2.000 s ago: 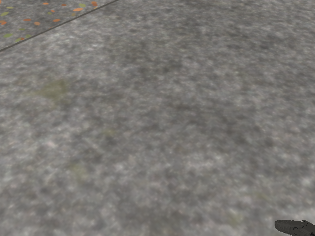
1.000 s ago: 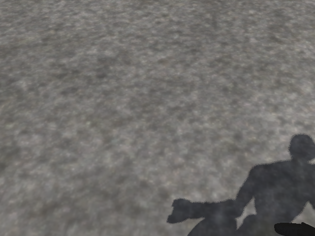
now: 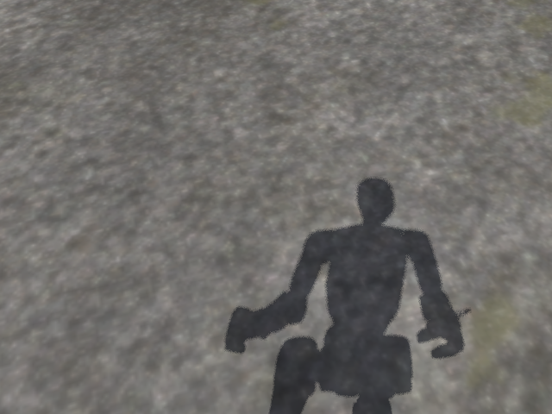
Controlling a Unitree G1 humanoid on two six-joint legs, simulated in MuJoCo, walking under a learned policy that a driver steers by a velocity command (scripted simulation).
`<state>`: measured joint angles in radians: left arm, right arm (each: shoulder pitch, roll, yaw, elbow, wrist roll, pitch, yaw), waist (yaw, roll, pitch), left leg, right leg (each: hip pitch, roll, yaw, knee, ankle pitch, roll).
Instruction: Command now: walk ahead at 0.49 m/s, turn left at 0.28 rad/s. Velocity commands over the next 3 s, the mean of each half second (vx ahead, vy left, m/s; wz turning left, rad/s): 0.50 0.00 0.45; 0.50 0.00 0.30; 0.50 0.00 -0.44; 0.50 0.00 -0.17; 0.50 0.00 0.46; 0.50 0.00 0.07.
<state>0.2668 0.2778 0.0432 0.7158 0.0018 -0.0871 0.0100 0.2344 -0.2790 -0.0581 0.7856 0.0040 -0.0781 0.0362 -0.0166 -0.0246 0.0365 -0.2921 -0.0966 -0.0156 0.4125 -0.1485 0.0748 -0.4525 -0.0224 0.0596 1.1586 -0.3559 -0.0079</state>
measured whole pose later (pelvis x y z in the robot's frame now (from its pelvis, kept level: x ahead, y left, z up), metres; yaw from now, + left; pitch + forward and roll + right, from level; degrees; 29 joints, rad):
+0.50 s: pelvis +0.27 -0.04 +0.01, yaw +17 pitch +1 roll -1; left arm 0.27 0.26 0.06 0.73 0.01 -0.10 -0.01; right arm 0.25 -0.33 -0.08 0.70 0.03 -0.02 0.01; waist 0.03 0.06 0.02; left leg -0.59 0.05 -0.05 1.12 -0.29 -0.01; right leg -0.18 0.02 -0.06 0.36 -0.20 -0.02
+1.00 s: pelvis +0.50 +0.12 +0.00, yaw +25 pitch +1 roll +1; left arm 0.24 0.31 0.06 0.81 -0.03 -0.06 0.00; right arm 0.25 -0.26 -0.05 0.73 -0.01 -0.07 0.03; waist -0.01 -0.04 0.04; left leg -0.21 -0.05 0.10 0.39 -0.19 0.08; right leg -0.57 -0.11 0.05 1.14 -0.29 0.00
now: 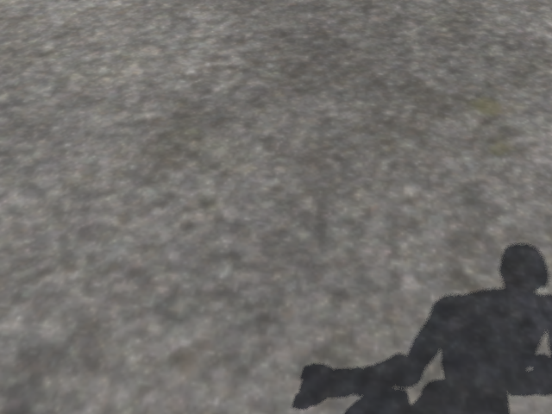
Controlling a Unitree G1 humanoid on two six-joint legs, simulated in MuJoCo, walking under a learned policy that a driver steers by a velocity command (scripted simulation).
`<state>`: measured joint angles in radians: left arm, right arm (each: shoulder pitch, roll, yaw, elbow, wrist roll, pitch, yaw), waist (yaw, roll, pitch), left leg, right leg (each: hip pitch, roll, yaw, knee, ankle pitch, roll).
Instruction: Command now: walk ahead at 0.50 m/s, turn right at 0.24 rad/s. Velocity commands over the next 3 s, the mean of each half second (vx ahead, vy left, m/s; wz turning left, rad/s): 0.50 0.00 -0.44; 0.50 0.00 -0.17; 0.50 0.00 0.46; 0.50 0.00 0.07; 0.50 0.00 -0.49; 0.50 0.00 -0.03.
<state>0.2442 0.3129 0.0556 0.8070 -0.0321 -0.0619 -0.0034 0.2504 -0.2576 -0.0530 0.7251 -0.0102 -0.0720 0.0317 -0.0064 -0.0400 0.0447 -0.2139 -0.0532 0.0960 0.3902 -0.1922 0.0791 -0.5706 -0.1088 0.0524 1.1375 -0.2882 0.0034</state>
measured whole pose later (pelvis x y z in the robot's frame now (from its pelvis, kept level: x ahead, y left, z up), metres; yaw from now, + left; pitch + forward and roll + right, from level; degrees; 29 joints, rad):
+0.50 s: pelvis +0.28 -0.08 -0.01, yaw -17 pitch +1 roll +0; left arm 0.24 0.29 0.07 0.70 -0.01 -0.05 -0.03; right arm 0.20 -0.29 -0.05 0.75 0.01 -0.10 0.00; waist 0.01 0.01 0.06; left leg -0.45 0.06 -0.05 1.19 -0.37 0.00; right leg -0.32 0.11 0.00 0.47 -0.17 -0.11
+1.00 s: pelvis +0.58 -0.10 +0.00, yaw -20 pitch +1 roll +0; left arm 0.25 0.29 0.05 0.72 0.01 -0.08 0.00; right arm 0.28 -0.27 -0.05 0.76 0.00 -0.08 0.03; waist -0.02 -0.03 0.02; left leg -0.29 -0.08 -0.03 0.42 -0.15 0.06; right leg -0.45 -0.01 0.05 1.10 -0.34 -0.02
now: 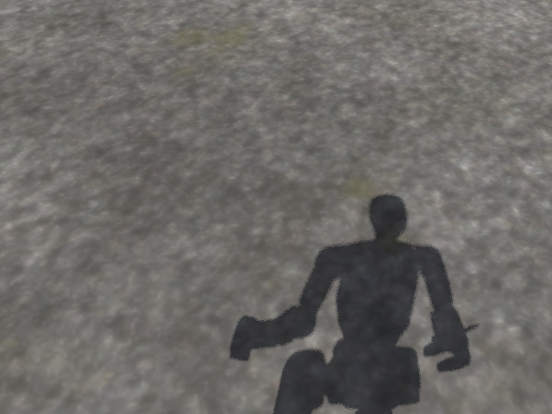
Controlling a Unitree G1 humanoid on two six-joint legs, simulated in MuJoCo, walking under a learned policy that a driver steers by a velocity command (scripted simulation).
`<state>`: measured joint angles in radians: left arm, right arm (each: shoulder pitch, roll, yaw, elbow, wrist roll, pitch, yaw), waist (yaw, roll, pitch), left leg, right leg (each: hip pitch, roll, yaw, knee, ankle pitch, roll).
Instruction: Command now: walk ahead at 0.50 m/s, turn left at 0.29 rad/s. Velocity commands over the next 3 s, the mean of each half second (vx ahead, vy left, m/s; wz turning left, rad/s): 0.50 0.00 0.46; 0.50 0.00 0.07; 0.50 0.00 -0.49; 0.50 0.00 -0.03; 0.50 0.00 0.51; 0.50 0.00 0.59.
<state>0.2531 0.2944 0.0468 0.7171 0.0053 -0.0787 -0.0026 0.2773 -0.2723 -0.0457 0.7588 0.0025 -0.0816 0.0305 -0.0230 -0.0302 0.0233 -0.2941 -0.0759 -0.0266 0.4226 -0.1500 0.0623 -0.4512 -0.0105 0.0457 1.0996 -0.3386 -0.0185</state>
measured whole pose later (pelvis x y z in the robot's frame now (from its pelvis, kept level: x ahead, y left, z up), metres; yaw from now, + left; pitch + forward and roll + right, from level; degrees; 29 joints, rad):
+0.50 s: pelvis +0.26 -0.03 +0.00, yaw +17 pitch +1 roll -1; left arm 0.22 0.26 0.06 0.73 0.01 -0.10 -0.01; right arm 0.29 -0.33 -0.07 0.72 0.03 -0.02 0.00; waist 0.01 0.05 0.01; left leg -0.54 0.04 -0.06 1.14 -0.34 0.00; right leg -0.22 0.03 -0.04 0.39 -0.19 -0.02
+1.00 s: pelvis +0.49 +0.11 +0.00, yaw +17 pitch +1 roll +1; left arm 0.26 0.31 0.06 0.84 -0.03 -0.05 0.00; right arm 0.25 -0.26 -0.05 0.75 -0.01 -0.08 0.02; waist -0.01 -0.05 0.03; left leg -0.20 -0.02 0.12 0.37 -0.18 0.05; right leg -0.57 -0.10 0.05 1.12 -0.28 0.00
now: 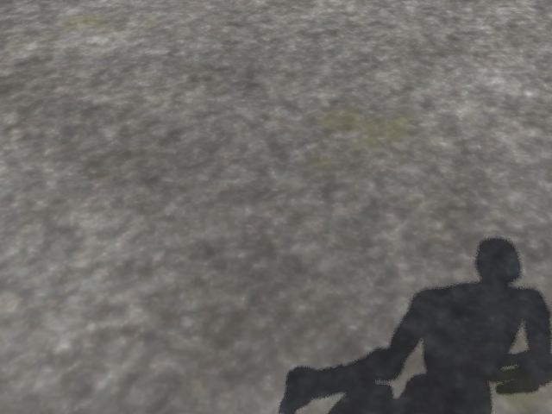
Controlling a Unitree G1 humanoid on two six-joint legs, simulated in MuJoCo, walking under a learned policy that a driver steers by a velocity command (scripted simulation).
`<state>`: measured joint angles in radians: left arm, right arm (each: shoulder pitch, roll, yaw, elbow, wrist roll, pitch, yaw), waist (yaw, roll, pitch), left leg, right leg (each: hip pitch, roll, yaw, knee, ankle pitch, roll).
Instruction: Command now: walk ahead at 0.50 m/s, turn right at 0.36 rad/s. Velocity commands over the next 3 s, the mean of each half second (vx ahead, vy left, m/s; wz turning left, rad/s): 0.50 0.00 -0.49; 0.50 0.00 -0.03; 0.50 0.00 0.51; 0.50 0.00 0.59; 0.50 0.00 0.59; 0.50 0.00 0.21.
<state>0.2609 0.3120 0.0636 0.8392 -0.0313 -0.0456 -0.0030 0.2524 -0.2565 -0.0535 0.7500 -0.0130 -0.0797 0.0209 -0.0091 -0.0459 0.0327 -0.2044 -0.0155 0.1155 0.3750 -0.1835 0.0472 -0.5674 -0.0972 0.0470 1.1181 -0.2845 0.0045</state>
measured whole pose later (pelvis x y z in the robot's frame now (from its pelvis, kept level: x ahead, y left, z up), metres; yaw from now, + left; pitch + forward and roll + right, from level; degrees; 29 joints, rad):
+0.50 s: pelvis +0.27 -0.09 +0.00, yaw -18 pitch +1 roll +1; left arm 0.26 0.28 0.07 0.74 -0.01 -0.05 -0.03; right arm 0.16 -0.30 -0.06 0.76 0.00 -0.11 0.00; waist 0.02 0.02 0.07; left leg -0.50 0.08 -0.05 1.13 -0.34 -0.01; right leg -0.29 0.10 0.02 0.44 -0.16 -0.10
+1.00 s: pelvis +0.58 -0.11 -0.01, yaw -15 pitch +1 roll +0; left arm 0.25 0.29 0.04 0.74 0.01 -0.09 0.00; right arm 0.25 -0.28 -0.05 0.76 0.01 -0.08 0.04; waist -0.02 -0.02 0.04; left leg -0.30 -0.10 -0.03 0.43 -0.15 0.09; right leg -0.43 -0.01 0.05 1.12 -0.34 -0.02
